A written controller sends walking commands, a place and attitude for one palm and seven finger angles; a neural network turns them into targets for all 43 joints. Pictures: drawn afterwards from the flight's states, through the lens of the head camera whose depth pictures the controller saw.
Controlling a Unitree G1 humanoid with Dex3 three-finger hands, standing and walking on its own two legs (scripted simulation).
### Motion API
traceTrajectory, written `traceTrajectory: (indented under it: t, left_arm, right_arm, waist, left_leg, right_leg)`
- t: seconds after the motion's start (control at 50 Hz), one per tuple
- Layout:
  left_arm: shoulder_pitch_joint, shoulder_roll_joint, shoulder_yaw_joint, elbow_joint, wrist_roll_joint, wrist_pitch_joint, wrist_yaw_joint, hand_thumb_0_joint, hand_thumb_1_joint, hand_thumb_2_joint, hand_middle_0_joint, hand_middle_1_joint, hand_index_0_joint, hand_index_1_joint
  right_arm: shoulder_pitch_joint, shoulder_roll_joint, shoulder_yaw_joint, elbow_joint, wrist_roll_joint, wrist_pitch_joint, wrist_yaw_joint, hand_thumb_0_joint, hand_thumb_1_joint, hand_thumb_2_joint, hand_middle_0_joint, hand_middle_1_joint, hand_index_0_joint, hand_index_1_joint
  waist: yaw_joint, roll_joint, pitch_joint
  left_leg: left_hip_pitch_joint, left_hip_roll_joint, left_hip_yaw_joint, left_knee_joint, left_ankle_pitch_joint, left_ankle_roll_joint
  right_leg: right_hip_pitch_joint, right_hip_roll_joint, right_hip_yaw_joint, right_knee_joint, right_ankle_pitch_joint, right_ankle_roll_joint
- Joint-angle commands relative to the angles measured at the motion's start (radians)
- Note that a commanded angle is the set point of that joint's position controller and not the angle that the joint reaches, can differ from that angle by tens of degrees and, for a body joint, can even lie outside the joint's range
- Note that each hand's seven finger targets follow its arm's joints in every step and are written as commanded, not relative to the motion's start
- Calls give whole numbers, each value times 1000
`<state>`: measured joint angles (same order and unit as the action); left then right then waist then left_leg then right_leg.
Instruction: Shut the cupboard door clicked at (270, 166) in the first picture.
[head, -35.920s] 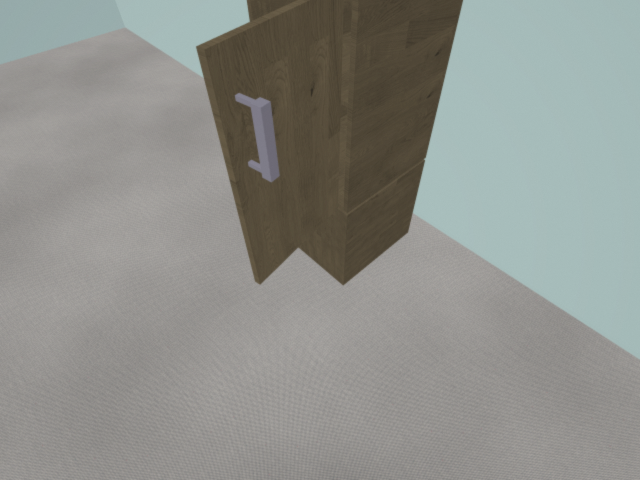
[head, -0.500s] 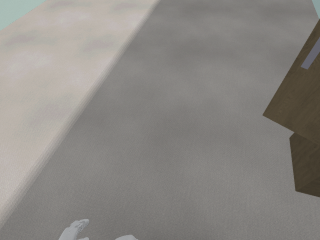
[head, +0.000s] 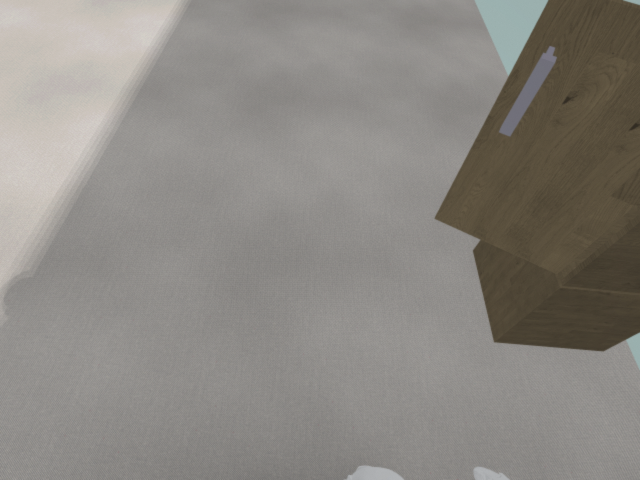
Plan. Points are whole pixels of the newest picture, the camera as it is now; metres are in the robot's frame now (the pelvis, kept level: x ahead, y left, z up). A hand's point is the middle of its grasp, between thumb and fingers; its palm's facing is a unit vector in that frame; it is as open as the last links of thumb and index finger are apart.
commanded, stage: turn to face it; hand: left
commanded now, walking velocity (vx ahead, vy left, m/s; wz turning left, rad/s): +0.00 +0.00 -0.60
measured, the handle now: (527, 92) +0.77 -0.32 +0.09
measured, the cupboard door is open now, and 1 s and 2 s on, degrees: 64 64 64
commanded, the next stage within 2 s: take the last steps up to it in 0.66 s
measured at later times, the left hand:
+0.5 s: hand (241, 456) +0.16 +0.11 -0.14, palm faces -0.28 -0.92 -0.28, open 7.4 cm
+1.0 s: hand (221, 446) +0.18 +0.15 -0.17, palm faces -0.38 -0.91 -0.18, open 7.4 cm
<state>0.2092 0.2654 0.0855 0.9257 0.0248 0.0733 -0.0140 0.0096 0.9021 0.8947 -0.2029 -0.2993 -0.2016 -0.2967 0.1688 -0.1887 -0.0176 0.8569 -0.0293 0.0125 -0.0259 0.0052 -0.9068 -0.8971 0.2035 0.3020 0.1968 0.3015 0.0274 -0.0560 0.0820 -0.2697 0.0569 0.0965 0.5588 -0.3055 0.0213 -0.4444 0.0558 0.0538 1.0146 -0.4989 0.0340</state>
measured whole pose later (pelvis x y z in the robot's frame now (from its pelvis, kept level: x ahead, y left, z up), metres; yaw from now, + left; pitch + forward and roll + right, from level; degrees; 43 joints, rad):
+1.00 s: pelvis +0.06 -0.03 +0.01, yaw -25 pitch +1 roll -3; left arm 0.25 0.25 0.08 1.00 0.04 0.06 -0.03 0.01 0.90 0.89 -0.20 -0.30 -0.20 -0.30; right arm 0.30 -0.15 -0.01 0.96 -0.04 -0.02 -0.03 0.00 -0.91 -0.90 0.20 0.30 0.20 0.30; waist 0.00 -0.03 0.02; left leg -0.17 0.07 0.11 0.41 -0.26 0.02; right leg -0.48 0.00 0.02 1.11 -0.32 0.02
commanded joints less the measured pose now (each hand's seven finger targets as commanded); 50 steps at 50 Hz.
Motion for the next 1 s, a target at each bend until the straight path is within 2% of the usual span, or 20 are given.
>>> traceTrajectory:
  t: [0.0,0.16,0.22,0.26,0.28,0.3,0.32,0.34,0.38,0.46,0.64,0.68,0.72,0.74,0.76,0.78,0.8,0.82,0.88,0.98]
  left_arm:
    - [-35,61,22,-93,-5,-17,-19,0,900,900,-200,-300,-200,-300]
    - [-126,28,5,-122,-4,-14,-27,0,900,900,-200,-300,-200,-300]
    - [-115,25,0,-119,-5,-24,-24,0,900,900,-200,-300,-200,-300]
    - [-56,44,2,-100,-5,-36,-19,0,900,900,-200,-300,-200,-300]
    - [35,79,9,-75,-2,-45,-15,0,900,900,-200,-300,-200,-300]
    - [101,183,26,-53,8,-60,-1,0,900,900,-200,-300,-200,-300]
    - [137,248,39,-34,-3,-62,14,0,900,900,-200,-300,-200,-300]
    - [131,242,32,-37,-9,-59,23,0,900,900,-200,-300,-200,-300]
    - [22,176,27,-58,-6,-59,37,0,900,900,-200,-300,-200,-300]
    - [-46,117,2,-75,-8,-73,30,0,900,900,-200,-300,-200,-300]
    - [30,121,15,-33,3,-72,33,0,900,900,-200,-300,-200,-300]
    - [16,125,17,-27,2,-68,34,0,900,900,-200,-300,-200,-300]
    - [-13,106,12,-25,-9,-62,35,0,900,900,-200,-300,-200,-300]
    - [4,63,2,-27,-15,-58,35,0,900,900,-200,-300,-200,-300]
    - [53,4,-8,-24,-22,-54,28,0,900,900,-200,-300,-200,-300]
    - [40,11,-9,-36,-17,-50,24,0,900,900,-200,-300,-200,-300]
    - [7,24,-3,-49,-4,-45,16,0,900,900,-200,-300,-200,-300]
    - [-12,36,5,-38,10,-34,8,0,900,900,-200,-300,-200,-300]
    - [-8,41,12,-17,12,-40,-21,0,900,900,-200,-300,-200,-300]
    - [-29,5,-1,-9,8,-43,-32,0,900,900,-200,-300,-200,-300]
  right_arm:
    - [63,-201,-49,-54,-2,-20,-25,0,-900,-900,200,300,200,300]
    - [140,-222,-72,-6,-1,-12,-10,0,-900,-900,200,300,200,300]
    - [124,-238,-81,2,-3,-10,-4,0,-900,-900,200,300,200,300]
    - [107,-242,-84,5,3,-7,2,0,-900,-900,200,300,200,300]
    - [82,-235,-85,0,11,-7,7,0,-900,-900,200,300,200,300]
    - [86,-161,-69,-23,21,-5,13,0,-900,-900,200,300,200,300]
    - [20,-128,-53,-62,18,5,10,0,-900,-900,200,300,200,300]
    - [23,-148,-51,-55,21,23,3,0,-900,-900,200,300,200,300]
    - [19,-141,-57,-26,15,24,2,0,-900,-900,200,300,200,300]
    - [87,-133,-56,33,10,28,16,0,-900,-900,200,300,200,300]
    - [15,-106,-46,20,17,12,3,0,-900,-900,200,300,200,300]
    - [56,-97,-43,33,20,5,-2,0,-900,-900,200,300,200,300]
    - [137,-100,-41,68,21,-5,-7,0,-900,-900,200,300,200,300]
    - [160,-137,-42,78,18,-18,-10,0,-900,-900,200,300,200,300]
    - [177,-212,-55,73,6,-24,-10,0,-900,-900,200,300,200,300]
    - [205,-254,-61,67,-7,-18,-16,0,-900,-900,200,300,200,300]
    - [204,-256,-58,57,-14,-14,-20,0,-900,-900,200,300,200,300]
    - [188,-235,-54,59,-13,-21,-23,0,-900,-900,200,300,200,300]
    - [149,-186,-43,48,-10,-36,-22,0,-900,-900,200,300,200,300]
    - [261,-163,-49,99,-3,-61,-25,0,-900,-900,200,300,200,300]
  waist:
    - [-33,223,-98]
    - [-76,270,-99]
    - [-69,277,-121]
    - [-32,237,-137]
    - [19,166,-173]
    - [46,-126,-205]
    - [66,-263,-164]
    - [54,-180,-154]
    - [8,-195,-102]
    - [-49,-84,-118]
    - [-13,-77,-107]
    - [-33,-85,-113]
    - [-72,-65,-119]
    - [-67,42,-145]
    - [-60,285,-166]
    - [-82,337,-143]
    - [-90,239,-91]
    - [-82,289,-53]
    - [-55,215,-4]
    - [-75,180,-42]
  left_leg:
    - [180,266,-131,-199,592,91]
    - [212,291,-20,-170,553,100]
    - [208,309,-3,-123,548,95]
    - [148,291,35,-31,498,43]
    - [72,250,78,85,398,-5]
    - [-148,133,128,287,66,-64]
    - [-321,22,67,491,-376,-93]
    - [-321,42,-63,600,-332,-79]
    - [-383,55,-99,648,-215,-86]
    - [-265,39,-85,582,-48,-104]
    - [-206,0,-76,266,-125,-97]
    - [-111,-19,-66,124,-79,-89]
    - [85,-27,-63,-94,130,-79]
    - [200,47,-123,-182,210,-55]
    - [258,239,-342,-211,302,16]
    - [227,377,-471,-281,241,116]
    - [148,399,-478,-325,54,150]
    - [120,358,-465,-374,-39,110]
    - [107,275,-303,-377,-46,61]
    - [243,270,-187,-353,181,70]
  right_leg:
    - [-120,-73,-32,169,47,31]
    - [-33,-92,-122,-109,64,25]
    - [47,-75,-147,-256,72,3]
    - [197,-61,-158,-463,224,-18]
    - [340,-91,-114,-592,369,-35]
    - [523,-291,140,-664,608,-109]
    - [493,-454,345,-652,933,-219]
    - [408,-463,323,-677,796,-264]
    - [388,-371,278,-684,701,-232]
    - [294,-266,107,-685,666,-181]
    - [330,-300,222,-664,686,-246]
    - [304,-285,224,-626,703,-228]
    - [191,-231,200,-567,592,-161]
    - [122,-157,147,-497,483,-112]
    - [15,-35,46,-363,144,-57]
    - [-42,-6,-38,-172,-120,-35]
    - [-62,-32,-4,-32,-106,-40]
    - [-125,-49,15,49,-39,-30]
    - [-167,-80,-1,136,127,-20]
    - [-229,-102,-25,95,237,1]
